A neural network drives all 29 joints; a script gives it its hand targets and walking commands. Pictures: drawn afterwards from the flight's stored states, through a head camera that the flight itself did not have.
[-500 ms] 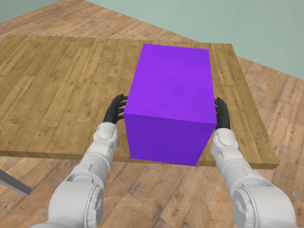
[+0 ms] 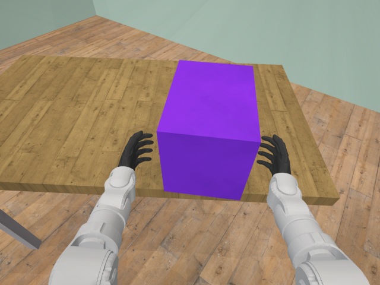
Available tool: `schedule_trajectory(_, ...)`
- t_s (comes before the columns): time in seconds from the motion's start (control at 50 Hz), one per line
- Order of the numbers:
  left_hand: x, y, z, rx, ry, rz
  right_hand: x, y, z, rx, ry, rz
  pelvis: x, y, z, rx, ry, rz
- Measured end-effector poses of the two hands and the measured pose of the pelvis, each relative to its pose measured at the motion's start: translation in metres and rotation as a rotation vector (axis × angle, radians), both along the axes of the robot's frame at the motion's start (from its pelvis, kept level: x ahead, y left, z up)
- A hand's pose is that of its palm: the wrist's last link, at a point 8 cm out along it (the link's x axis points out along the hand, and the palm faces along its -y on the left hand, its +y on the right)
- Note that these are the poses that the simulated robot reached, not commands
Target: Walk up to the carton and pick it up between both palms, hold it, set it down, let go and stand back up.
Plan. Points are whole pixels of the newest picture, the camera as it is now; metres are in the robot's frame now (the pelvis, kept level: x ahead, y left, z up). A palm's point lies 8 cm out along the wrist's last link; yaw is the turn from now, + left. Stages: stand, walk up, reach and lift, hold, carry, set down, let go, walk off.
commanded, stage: set down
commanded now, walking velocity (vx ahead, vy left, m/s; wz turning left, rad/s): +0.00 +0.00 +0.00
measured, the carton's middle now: (208, 128) +0.51 -0.01 +0.04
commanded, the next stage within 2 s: none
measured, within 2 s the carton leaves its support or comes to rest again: neither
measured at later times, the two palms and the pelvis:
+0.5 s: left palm (117, 197) +0.30 +0.19 +0.03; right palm (301, 203) +0.29 -0.19 +0.05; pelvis +0.00 +0.00 +0.00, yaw +0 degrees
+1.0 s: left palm (113, 216) +0.26 +0.19 +0.04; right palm (308, 225) +0.25 -0.19 +0.05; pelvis +0.01 -0.01 +0.01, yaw +1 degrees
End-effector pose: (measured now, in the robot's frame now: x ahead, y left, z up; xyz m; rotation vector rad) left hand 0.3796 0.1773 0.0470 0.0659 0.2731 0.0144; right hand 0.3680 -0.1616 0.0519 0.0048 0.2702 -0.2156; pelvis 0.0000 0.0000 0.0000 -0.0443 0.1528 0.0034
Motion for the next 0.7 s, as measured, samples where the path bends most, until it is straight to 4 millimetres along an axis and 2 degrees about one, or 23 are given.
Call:
schedule_trajectory(0.14, -0.016, 0.001, -0.005, -0.012, -0.006, -0.006, -0.014, -0.006, -0.003, 0.006, -0.01, -0.012, -0.002, 0.0, 0.001, 0.001, -0.032, 0.001)
schedule_trajectory(0.28, -0.04, 0.005, -0.013, -0.028, 0.011, -0.004, -0.038, -0.014, -0.004, 0.011, -0.014, -0.028, -0.002, -0.001, 0.001, 0.002, -0.06, 0.003)
schedule_trajectory(0.58, -0.088, 0.011, -0.013, -0.034, 0.032, -0.001, -0.089, -0.031, -0.004, 0.016, 0.0, -0.043, -0.003, -0.007, 0.004, 0.01, -0.147, 0.006)
schedule_trajectory(0.7, -0.094, 0.009, -0.01, -0.038, 0.033, -0.008, -0.097, -0.033, -0.002, 0.018, 0.004, -0.039, -0.002, -0.008, 0.004, 0.012, -0.154, 0.006)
